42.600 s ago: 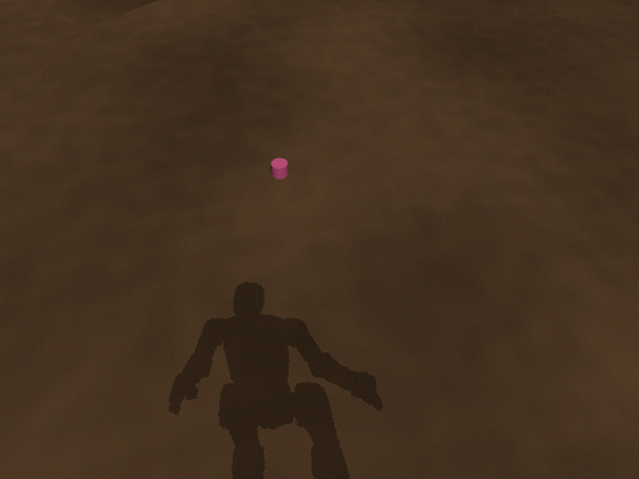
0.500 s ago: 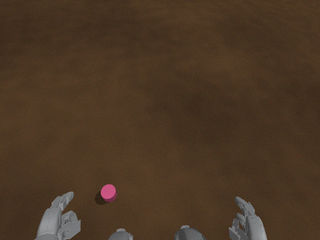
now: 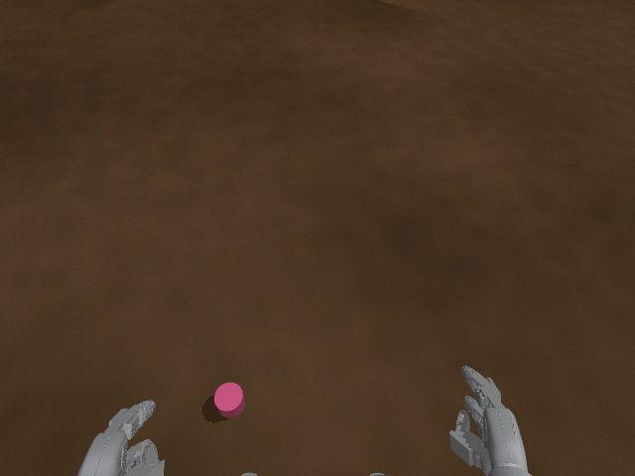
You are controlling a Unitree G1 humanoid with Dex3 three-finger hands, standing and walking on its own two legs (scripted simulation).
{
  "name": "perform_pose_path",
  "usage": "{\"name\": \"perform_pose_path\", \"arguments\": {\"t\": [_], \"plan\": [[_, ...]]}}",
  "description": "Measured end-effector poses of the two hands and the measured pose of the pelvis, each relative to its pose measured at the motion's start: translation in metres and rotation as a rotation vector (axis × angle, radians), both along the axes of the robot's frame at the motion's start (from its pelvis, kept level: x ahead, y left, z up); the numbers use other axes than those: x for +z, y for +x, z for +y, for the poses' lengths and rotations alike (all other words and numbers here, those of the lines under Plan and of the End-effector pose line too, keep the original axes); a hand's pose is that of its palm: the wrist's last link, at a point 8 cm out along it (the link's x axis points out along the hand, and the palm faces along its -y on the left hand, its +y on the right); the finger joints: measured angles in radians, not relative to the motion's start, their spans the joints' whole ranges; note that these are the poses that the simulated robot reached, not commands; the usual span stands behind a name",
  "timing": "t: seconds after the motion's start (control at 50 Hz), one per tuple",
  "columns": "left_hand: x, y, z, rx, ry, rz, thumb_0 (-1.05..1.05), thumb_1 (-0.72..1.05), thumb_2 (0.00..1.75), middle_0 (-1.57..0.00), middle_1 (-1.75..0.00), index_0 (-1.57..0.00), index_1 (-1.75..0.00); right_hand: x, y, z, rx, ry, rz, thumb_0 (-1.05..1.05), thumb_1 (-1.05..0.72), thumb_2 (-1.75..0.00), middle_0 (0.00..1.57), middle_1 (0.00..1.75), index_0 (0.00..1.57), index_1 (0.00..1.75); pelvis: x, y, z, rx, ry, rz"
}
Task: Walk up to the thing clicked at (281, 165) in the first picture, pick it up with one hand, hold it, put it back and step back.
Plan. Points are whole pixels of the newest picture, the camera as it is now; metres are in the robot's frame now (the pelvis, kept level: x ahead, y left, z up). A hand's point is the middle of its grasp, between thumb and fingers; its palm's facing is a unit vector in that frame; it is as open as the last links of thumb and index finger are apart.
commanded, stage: home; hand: left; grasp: from above
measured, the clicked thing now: (230, 400) +0.45 +0.21 -0.68
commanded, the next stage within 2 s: stand in 1.62 s
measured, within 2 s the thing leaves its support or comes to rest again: neither
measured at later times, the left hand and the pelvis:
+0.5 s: hand (165, 466) +0.16 +0.17 -0.05, palm faces +0.04 -0.98 -0.20, open 7.4 cm; pelvis +0.00 +0.00 +0.00, yaw +0 degrees
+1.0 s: hand (164, 459) +0.17 +0.17 -0.05, palm faces +0.04 -0.98 -0.20, open 7.4 cm; pelvis +0.01 +0.00 +0.00, yaw +0 degrees
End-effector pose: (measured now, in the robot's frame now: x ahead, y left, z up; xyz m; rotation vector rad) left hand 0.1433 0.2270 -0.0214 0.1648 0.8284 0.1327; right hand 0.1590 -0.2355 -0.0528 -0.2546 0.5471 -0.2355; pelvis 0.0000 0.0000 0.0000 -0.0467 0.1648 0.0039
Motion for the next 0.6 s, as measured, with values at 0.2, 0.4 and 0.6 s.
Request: {"name": "perform_pose_path", "arguments": {"t": [0.2,0.4,0.6], "plan": [[0.000,0.001,-0.002,-0.009,0.005,0.000,0.01,0.90,0.90,-0.20,-0.30,-0.20,-0.30,-0.008,-0.017,-0.007,-0.034,0.002,0.043,0.02,-0.90,-0.90,0.20,0.30,0.21,0.30,-0.001,-0.001,-0.001,-0.005,0.002,0.003],[0.001,0.004,-0.005,-0.015,0.004,-0.005,0.01,0.91,0.90,-0.20,-0.30,-0.20,-0.30,-0.010,-0.020,-0.011,-0.048,0.000,0.041,0.02,-0.90,-0.90,0.20,0.30,0.21,0.30,-0.001,-0.001,-0.003,-0.009,0.005,0.001],[0.001,0.004,-0.006,-0.015,0.002,-0.004,0.01,0.91,0.90,-0.20,-0.30,-0.20,-0.30,-0.007,-0.012,-0.012,-0.040,-0.002,0.023,0.02,-0.90,-0.90,0.20,0.30,0.21,0.30,-0.002,0.001,-0.004,-0.008,0.005,0.004]]}}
